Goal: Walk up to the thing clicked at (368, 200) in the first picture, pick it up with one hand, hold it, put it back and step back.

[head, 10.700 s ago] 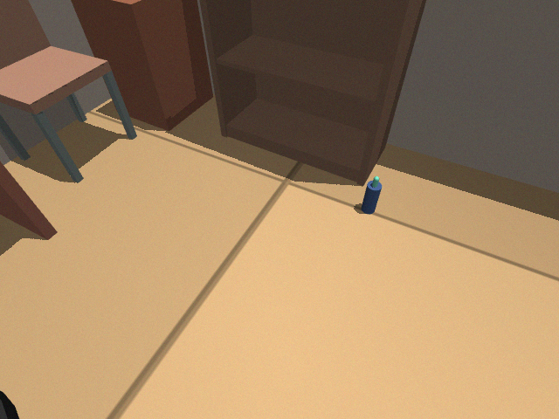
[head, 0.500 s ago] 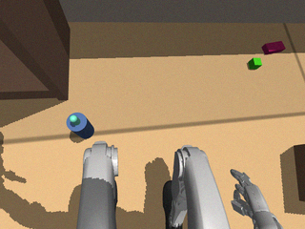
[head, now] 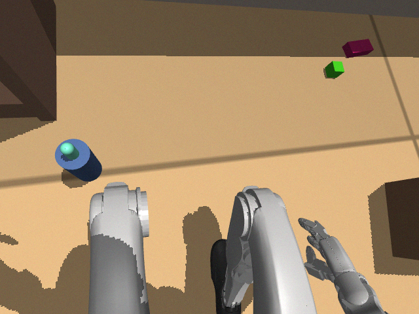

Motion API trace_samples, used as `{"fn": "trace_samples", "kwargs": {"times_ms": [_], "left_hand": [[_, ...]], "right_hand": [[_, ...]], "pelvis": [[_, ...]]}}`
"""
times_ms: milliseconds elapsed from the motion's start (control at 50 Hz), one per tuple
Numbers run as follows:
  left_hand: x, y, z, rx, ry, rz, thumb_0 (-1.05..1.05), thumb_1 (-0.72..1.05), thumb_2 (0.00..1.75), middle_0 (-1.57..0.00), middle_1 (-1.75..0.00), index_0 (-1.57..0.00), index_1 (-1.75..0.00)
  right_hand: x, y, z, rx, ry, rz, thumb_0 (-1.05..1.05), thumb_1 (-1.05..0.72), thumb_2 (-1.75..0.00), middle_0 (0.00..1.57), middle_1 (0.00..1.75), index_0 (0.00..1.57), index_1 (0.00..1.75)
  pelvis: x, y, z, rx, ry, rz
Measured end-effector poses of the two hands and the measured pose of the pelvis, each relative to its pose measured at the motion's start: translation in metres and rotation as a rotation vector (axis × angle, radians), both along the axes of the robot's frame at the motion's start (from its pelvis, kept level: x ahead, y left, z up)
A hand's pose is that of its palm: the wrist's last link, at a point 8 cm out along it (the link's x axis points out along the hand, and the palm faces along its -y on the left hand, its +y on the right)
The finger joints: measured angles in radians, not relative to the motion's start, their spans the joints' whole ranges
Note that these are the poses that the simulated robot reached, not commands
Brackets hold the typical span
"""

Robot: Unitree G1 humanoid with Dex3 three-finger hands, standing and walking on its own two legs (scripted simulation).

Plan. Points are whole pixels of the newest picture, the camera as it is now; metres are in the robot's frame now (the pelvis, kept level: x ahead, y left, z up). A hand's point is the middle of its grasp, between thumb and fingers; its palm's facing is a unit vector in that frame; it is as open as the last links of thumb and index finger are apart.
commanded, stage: approach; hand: left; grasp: from the side
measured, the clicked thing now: (79, 160) +0.39 +0.28 -0.24
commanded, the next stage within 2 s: close in in 0.16 s
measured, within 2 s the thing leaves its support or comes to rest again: neither
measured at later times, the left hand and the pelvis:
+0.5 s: hand (49, 176) +0.35 +0.32 -0.22, palm faces +0.19 -0.98 +0.05, open 17.6 cm; pelvis -0.01 +0.01 -0.07, yaw -6 degrees
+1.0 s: hand (73, 175) +0.35 +0.28 -0.23, palm faces +0.21 -0.98 +0.01, open 17.6 cm; pelvis -0.01 +0.02 -0.08, yaw -7 degrees
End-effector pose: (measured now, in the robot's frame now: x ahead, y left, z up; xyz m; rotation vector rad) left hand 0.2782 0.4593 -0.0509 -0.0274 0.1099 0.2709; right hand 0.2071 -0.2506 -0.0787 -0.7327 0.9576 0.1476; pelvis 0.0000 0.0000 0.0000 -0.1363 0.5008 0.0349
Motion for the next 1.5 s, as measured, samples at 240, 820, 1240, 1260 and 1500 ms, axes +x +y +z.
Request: {"fn": "trace_samples", "kwargs": {"times_ms": [240, 820, 1240, 1260, 1500], "left_hand": [[0.021, -0.038, -0.106, -0.016, 0.024, -0.094, -0.02, -0.60, 0.03, -0.08, -0.06, -0.06, -0.08], [0.038, -0.121, -0.172, -0.010, -0.034, -0.072, -0.01, -0.61, 0.02, -0.07, -0.08, -0.08, -0.07], [0.048, -0.139, -0.182, 0.010, -0.053, -0.053, -0.01, -0.49, 0.12, -0.11, -0.10, -0.11, -0.10], [0.049, -0.139, -0.183, 0.011, -0.054, -0.050, -0.01, -0.46, 0.13, -0.13, -0.11, -0.12, -0.11], [0.061, -0.140, -0.184, 0.018, -0.069, -0.061, -0.01, -0.06, 0.40, -0.42, -0.36, -0.41, -0.37]], "right_hand": [[-0.010, 0.001, -0.026, -0.114, 0.071, 0.086, 0.00, -0.92, -0.90, 0.20, 0.30, 0.20, 0.30], [-0.030, 0.018, -0.023, -0.192, 0.164, 0.201, 0.00, -0.93, -0.90, 0.20, 0.30, 0.20, 0.30], [-0.042, 0.019, -0.026, -0.203, 0.242, 0.201, 0.00, -0.91, -0.90, 0.20, 0.30, 0.20, 0.30], [-0.042, 0.019, -0.026, -0.204, 0.244, 0.202, 0.00, -0.91, -0.90, 0.20, 0.30, 0.20, 0.30], [-0.040, 0.019, -0.023, -0.221, 0.258, 0.205, 0.00, -0.89, -0.89, 0.20, 0.30, 0.20, 0.30]], "pelvis": [[-0.004, 0.004, -0.046, -0.042, -0.121, -0.045], [-0.013, 0.015, -0.075, -0.114, -0.283, -0.072], [-0.012, 0.016, -0.077, -0.131, -0.287, -0.078], [-0.012, 0.016, -0.077, -0.131, -0.287, -0.079], [-0.012, 0.017, -0.076, -0.141, -0.287, -0.082]]}}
